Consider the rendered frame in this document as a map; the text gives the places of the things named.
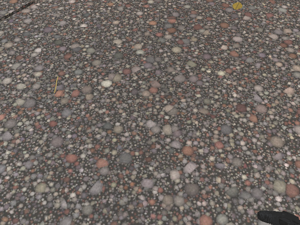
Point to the robot right hand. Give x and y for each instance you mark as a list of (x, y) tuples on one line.
[(278, 218)]

